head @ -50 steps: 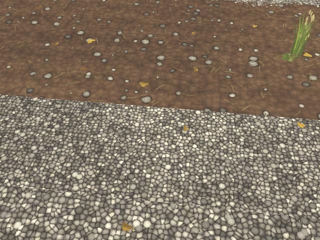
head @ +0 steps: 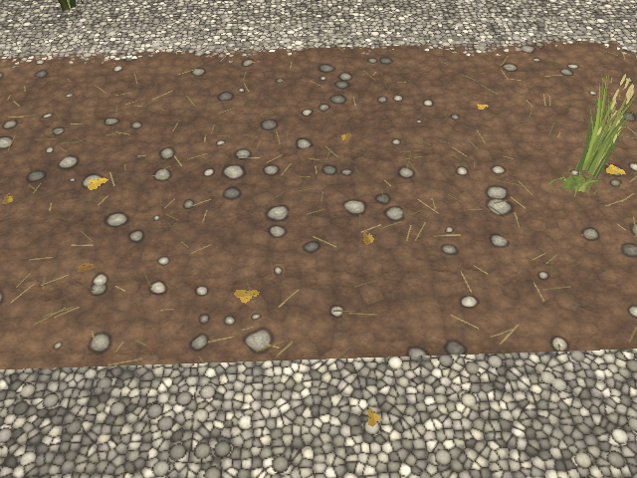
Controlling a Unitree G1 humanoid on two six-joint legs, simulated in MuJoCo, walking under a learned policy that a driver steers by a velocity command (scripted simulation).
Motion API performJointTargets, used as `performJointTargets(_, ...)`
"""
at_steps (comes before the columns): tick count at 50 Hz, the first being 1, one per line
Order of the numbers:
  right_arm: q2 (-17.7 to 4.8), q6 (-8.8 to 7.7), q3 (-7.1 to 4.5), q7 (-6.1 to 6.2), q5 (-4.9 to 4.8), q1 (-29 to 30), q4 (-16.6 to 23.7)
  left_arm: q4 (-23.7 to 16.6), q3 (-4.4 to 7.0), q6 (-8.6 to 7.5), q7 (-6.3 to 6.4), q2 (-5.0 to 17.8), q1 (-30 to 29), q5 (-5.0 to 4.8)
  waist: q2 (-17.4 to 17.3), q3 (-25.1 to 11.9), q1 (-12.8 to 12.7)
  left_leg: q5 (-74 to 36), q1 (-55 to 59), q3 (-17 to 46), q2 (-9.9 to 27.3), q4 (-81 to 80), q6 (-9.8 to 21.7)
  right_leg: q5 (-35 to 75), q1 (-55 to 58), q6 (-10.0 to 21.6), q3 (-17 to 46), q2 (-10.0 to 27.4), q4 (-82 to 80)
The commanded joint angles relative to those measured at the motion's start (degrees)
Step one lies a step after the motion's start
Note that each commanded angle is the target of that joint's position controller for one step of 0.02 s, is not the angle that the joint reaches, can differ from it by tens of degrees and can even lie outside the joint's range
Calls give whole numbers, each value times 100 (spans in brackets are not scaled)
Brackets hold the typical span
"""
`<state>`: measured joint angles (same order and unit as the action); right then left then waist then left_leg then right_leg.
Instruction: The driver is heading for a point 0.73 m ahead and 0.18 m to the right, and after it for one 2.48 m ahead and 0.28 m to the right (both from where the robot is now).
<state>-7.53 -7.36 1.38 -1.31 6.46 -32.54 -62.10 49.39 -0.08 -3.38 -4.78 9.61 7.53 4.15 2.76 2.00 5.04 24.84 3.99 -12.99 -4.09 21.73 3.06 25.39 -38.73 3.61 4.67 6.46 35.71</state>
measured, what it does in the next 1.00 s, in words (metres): goes down, turning right: right foot 0.16 m lower, then left foot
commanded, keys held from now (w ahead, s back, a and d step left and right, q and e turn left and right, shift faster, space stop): w+e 0.56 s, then w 0.40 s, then w+q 0.04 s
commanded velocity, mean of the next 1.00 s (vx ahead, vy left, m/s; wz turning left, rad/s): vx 0.50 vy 0.00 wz -0.43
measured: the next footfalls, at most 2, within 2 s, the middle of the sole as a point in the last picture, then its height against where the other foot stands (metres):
right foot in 0.24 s outside the picture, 0.16 m lower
left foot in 0.60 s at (312, 428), level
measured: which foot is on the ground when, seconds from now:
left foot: down 0.00-0.24, up 0.26-0.58, down 0.60-1.00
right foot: up 0.00-0.22, down 0.24-0.62, up 0.64-1.00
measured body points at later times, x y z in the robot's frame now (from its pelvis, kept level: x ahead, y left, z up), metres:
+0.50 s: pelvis +0.37 -0.07 -0.14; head +0.40 -0.07 +0.30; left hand +0.49 +0.17 -0.28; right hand +0.48 -0.37 -0.23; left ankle +0.57 +0.06 -0.82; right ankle +0.31 -0.15 -0.88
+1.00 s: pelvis +0.65 -0.12 -0.13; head +0.68 -0.13 +0.32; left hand +0.93 +0.00 -0.24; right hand +0.51 -0.36 -0.26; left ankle +0.64 +0.01 -0.88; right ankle +0.72 -0.32 -0.84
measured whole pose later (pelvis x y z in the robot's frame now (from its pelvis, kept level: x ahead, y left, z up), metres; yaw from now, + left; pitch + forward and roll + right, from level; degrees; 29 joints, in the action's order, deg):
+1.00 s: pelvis +0.65 -0.12 -0.13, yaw -26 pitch +4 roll +1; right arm -13.3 -5.2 -5.0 0.6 -1.7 -22.5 -55.4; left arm 47.9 3.5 -3.7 -0.3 13.2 2.9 -1.0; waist 1.5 -1.5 5.3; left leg 14.4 -6.7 -1.0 -0.1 17.3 0.5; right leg -3.9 -34.0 2.2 1.2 2.9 33.8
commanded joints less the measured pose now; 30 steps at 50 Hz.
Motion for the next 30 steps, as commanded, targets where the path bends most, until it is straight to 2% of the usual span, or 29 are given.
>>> performJointTargets(1,-471,-26,-25,8,-65,-758,-173,-666,75,9,-55,343,-998,4,-274,1018,114,-2543,-199,770,1727,-401,784,-148,-423,106,-139,41,-421)
performJointTargets(2,-443,-28,-3,78,-115,-1061,-306,-732,59,55,-53,280,-1158,23,-167,1116,200,-2640,288,810,1824,-226,731,-373,-754,75,-116,129,-682)
performJointTargets(3,-384,-36,31,162,-129,-1002,-245,-723,39,69,-25,238,-1079,54,-325,968,153,-2631,432,769,1690,-86,674,-464,-595,45,-177,93,-764)
performJointTargets(5,-445,27,7,275,-181,-1119,-315,-753,-2,109,-59,195,-1314,68,-192,1118,258,-2652,549,649,1660,44,590,-736,-480,-28,-343,119,-1059)
performJointTargets(7,-507,109,-36,341,-235,-1299,-412,-745,-38,134,-38,171,-1517,74,-92,1216,360,-3003,654,506,1599,101,511,-985,-228,-75,-530,85,-1409)
performJointTargets(8,-640,140,-77,340,-282,-1308,-438,-698,-44,123,-16,202,-1519,90,-107,1170,356,-3588,766,456,1579,217,493,-1320,-16,-84,-605,37,-1549)
performJointTargets(9,-1356,346,-392,470,-1032,-217,-185,-893,150,25,-63,482,-1854,-1060,87,1774,-3,-4763,-168,449,1757,1554,219,-1277,187,96,-906,-546,-1281)
performJointTargets(10,-1296,401,-339,506,-975,-429,-128,-633,165,-13,-114,534,-1017,-1018,92,833,-228,-5250,-218,375,1784,2694,166,-714,1245,232,-928,-572,-1265)
performJointTargets(11,-1128,397,-310,473,-879,-351,-114,-248,289,27,-98,648,87,-865,-301,71,-648,-5028,-760,305,1671,3997,138,-306,2756,401,-930,-621,-1302)
performJointTargets(12,-1098,287,-340,347,-808,49,-19,116,511,119,17,964,1428,-746,21,-533,-1445,-3893,-2108,-1,1060,6111,-224,792,4881,716,-684,-381,-1699)
performJointTargets(13,-600,105,-272,216,-580,41,280,486,528,159,171,1488,2176,-507,1164,-1218,-1495,2131,-4646,298,363,9088,-461,3562,7297,1187,96,537,-176)
performJointTargets(14,-717,-179,-254,71,-869,-325,595,434,520,71,253,1702,2347,-316,1357,-2801,-1410,2164,-5547,1791,521,9497,-411,4666,8740,2186,1448,1404,807)
performJointTargets(15,-1004,-277,-321,64,-988,348,1150,321,591,82,288,1688,2210,-389,653,-3155,-1529,1699,-6089,2006,711,8994,-566,2967,8587,2563,1997,1540,80)
performJointTargets(16,-931,-269,-293,147,-1021,879,1528,335,615,158,394,1625,1975,-493,82,-2945,-1250,1463,-6518,1923,951,8519,-551,438,8047,2430,2270,1376,-544)
performJointTargets(17,-893,-181,-293,262,-971,1094,1605,159,572,210,470,1501,1368,-526,-738,-2269,-930,950,-6424,1670,1063,8056,-637,-1321,6639,2212,2458,1348,-1186)
performJointTargets(18,-821,-79,-319,320,-853,883,1589,-41,562,193,473,1548,851,-466,-1057,-1656,-541,852,-6243,1631,1057,8427,-725,-1696,5156,2348,2992,1670,-1475)
performJointTargets(19,-976,-9,-417,323,-815,845,1522,-113,474,69,444,1286,466,-479,-1219,-1078,-220,109,-5894,1967,1319,7376,-648,-1875,3749,2082,2838,1701,-1777)
performJointTargets(20,-932,108,-452,355,-798,1077,1645,-348,433,9,451,1249,-354,-567,-817,31,132,-138,-4960,1937,1507,5656,-777,-1732,1674,1601,1855,1117,-2213)
performJointTargets(21,-857,93,-450,408,-670,1333,1753,-455,467,-35,483,1333,-586,-541,-482,341,172,-557,-3990,1805,1444,4292,-840,-1916,524,1358,1185,448,-2325)
performJointTargets(22,-899,16,-479,409,-556,1526,1792,-509,485,-76,553,1347,-506,-477,-386,170,86,-1561,-2914,1610,1216,3128,-840,-1864,-121,1170,610,-178,-2162)
performJointTargets(23,-905,-50,-501,371,-530,1757,1746,-431,510,-75,629,1302,-148,-479,-146,-171,-136,-2828,-2232,1372,856,2386,-878,-1982,-83,1092,303,-519,-1915)
performJointTargets(24,-930,-72,-526,333,-587,2023,1813,-297,543,-84,663,1367,175,-546,132,-379,-261,-3485,-1945,1344,620,1943,-909,-2196,244,1095,379,-488,-1912)
performJointTargets(25,-972,-34,-534,312,-686,2278,1952,-228,576,-71,683,1444,326,-623,381,-467,-335,-3473,-2055,1500,592,1579,-885,-2417,748,1068,642,-306,-1929)
performJointTargets(26,-1053,26,-550,306,-772,2538,2082,-167,592,-43,694,1370,406,-665,415,-406,-385,-3333,-2216,1658,656,1288,-832,-2791,1144,993,896,-196,-1784)
performJointTargets(27,-1208,64,-597,296,-816,2735,2179,-127,597,-17,707,1249,553,-678,295,-325,-395,-3147,-2298,1724,664,1091,-767,-3223,1467,875,1144,-125,-1607)
performJointTargets(28,-1329,74,-646,272,-783,2787,2191,-102,605,23,714,1178,676,-662,215,-274,-376,-2797,-2367,1730,668,1018,-653,-3514,1760,760,1329,-100,-1315)
performJointTargets(29,-1385,60,-688,223,-735,2550,2132,-97,596,53,710,1080,802,-624,202,-345,-283,-2484,-2276,1682,683,1045,-502,-3640,2030,652,1397,-75,-989)
performJointTargets(30,-1473,23,-752,180,-676,2032,1997,-84,559,63,687,940,921,-593,187,-547,-58,-2254,-1749,1637,680,1078,-298,-3422,2089,513,1269,-280,-343)
Over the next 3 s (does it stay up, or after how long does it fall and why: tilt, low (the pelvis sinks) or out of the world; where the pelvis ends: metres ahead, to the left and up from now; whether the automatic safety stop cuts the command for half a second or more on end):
stays up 1.43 -0.20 -0.14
